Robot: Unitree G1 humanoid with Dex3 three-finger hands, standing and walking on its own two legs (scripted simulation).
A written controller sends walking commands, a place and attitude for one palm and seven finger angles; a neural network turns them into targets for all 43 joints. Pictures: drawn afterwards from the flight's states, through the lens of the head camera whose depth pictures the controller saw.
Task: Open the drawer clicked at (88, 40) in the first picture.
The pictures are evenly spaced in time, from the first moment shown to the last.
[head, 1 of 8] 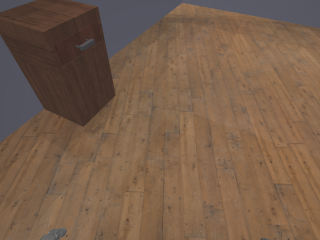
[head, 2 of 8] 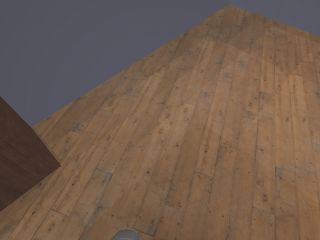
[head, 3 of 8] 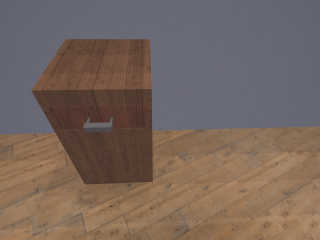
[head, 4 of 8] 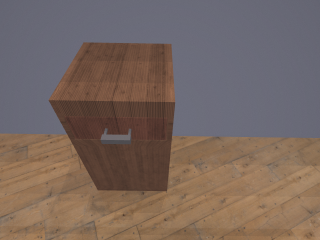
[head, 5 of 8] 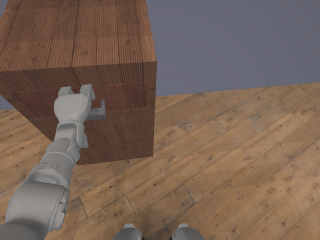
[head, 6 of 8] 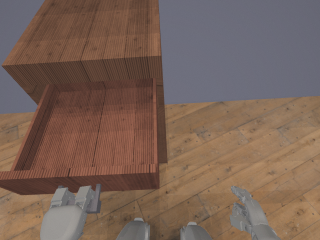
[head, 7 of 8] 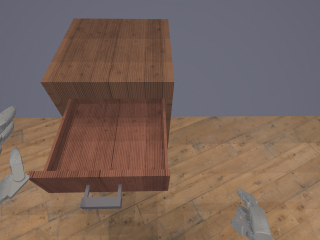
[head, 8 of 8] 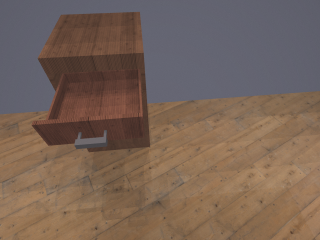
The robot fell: no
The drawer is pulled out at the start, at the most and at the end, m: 0.00 0.30 0.30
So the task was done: yes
